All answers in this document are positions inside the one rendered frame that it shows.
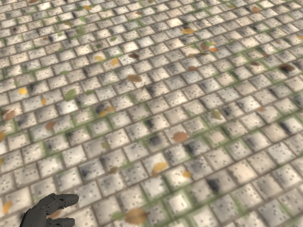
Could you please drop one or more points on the left robot hand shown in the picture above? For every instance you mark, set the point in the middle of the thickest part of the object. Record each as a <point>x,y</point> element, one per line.
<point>36,216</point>

